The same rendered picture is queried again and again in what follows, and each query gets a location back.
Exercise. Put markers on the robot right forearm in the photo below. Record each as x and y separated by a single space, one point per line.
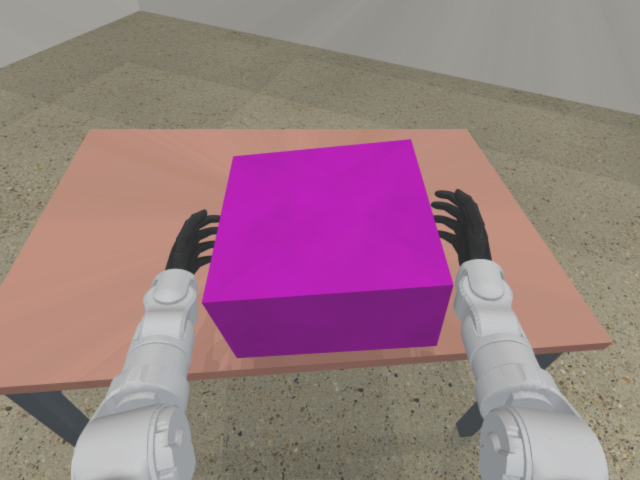
502 360

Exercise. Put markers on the left robot hand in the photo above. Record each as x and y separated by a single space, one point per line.
187 248

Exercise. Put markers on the right robot hand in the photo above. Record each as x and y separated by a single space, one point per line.
471 239

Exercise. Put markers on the robot left upper arm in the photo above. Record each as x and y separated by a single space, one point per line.
147 443

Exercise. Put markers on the carton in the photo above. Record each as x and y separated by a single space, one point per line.
327 250

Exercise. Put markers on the robot left forearm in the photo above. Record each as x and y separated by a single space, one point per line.
159 356

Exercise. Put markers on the robot right upper arm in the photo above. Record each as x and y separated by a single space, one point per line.
518 443

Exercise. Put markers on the table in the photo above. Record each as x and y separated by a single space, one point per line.
72 300

